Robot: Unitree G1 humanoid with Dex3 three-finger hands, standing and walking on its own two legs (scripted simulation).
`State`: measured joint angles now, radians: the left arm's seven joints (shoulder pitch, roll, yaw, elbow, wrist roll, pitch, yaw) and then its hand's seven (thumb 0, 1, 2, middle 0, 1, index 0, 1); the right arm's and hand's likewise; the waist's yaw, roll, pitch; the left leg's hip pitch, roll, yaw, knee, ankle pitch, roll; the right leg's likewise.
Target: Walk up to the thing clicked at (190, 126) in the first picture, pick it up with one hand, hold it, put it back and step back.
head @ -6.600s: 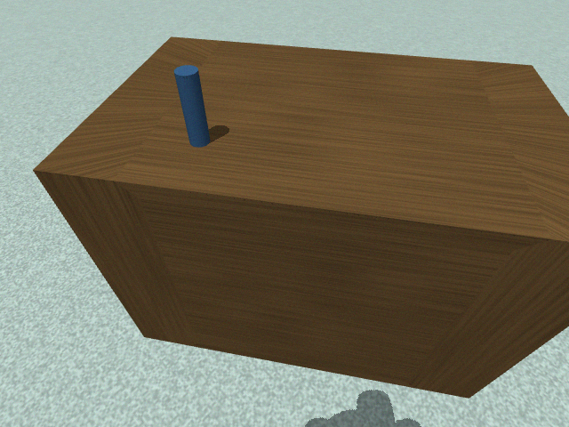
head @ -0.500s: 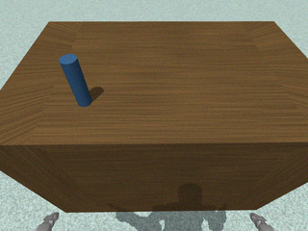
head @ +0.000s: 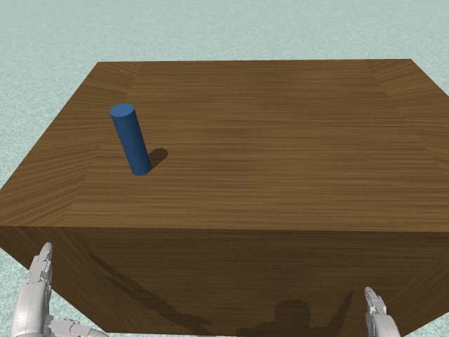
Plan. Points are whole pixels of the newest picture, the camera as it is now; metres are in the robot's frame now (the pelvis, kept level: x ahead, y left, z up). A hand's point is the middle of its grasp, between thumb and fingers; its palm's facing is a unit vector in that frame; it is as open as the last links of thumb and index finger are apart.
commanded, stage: rise first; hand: left
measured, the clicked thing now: (132, 142) +0.48 +0.22 +0.10
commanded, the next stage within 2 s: go down in 1.28 s
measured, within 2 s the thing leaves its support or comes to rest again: neither
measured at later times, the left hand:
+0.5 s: hand (40, 287) +0.17 +0.26 +0.11, palm faces +0.36 -0.82 -0.44, open 17.6 cm
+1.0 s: hand (16, 274) +0.17 +0.26 +0.16, palm faces +0.40 -0.80 -0.45, open 17.6 cm
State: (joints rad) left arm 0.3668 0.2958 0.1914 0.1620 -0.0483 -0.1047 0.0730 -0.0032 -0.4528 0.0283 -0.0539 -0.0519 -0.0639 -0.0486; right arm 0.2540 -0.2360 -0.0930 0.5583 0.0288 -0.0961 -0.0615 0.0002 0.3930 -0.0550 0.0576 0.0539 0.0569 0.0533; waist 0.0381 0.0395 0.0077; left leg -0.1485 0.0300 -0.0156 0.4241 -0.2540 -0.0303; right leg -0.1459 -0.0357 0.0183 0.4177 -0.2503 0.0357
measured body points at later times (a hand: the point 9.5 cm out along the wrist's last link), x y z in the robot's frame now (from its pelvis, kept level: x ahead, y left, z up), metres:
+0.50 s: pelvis -0.01 -0.01 +0.00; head -0.01 -0.03 +0.45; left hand +0.15 +0.30 +0.13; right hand +0.16 -0.27 -0.09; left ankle -0.02 +0.14 -0.74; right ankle -0.02 -0.14 -0.74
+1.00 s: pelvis -0.02 -0.01 +0.00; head -0.03 -0.03 +0.45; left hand +0.14 +0.30 +0.19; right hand +0.14 -0.27 -0.09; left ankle -0.02 +0.14 -0.74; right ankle -0.02 -0.14 -0.74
